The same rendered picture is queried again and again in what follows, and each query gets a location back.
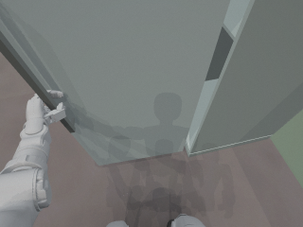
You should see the left robot hand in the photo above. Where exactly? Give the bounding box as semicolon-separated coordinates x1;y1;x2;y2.
26;90;66;125

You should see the robot right thigh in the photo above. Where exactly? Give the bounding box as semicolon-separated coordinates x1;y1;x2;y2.
171;216;205;227

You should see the robot left upper arm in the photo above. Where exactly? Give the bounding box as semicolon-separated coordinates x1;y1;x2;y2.
0;167;52;227

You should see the handle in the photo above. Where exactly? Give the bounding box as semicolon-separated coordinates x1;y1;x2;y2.
0;31;76;133

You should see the fridge door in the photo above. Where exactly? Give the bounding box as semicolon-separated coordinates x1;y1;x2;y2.
0;0;231;166

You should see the robot left forearm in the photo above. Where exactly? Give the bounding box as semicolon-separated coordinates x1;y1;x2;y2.
0;118;52;175

